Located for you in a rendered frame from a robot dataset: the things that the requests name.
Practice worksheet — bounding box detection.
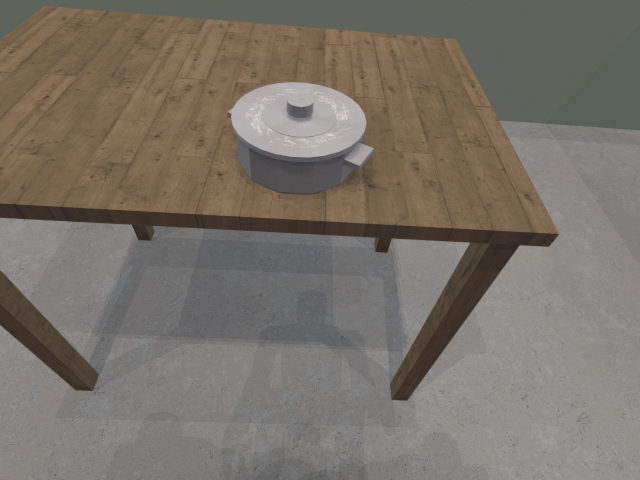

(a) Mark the table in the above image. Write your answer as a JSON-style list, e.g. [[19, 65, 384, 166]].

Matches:
[[0, 6, 559, 401]]

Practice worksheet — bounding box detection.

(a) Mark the knob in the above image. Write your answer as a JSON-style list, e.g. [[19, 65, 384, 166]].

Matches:
[[287, 93, 314, 118]]

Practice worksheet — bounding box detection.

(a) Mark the lid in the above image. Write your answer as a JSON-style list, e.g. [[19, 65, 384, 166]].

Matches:
[[231, 82, 366, 162]]

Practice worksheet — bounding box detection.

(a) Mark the pot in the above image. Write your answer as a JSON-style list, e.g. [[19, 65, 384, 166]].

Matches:
[[227, 108, 374, 195]]

